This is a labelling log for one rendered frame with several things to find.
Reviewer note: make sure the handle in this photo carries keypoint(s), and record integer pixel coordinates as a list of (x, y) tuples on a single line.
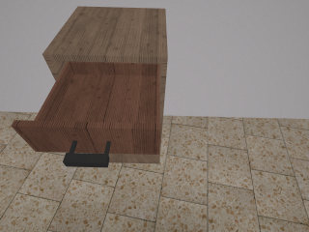
[(73, 159)]

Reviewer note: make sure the cabinet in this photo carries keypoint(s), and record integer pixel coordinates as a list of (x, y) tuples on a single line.
[(114, 35)]

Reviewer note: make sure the drawer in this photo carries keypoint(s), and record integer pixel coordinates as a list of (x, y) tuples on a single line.
[(96, 102)]

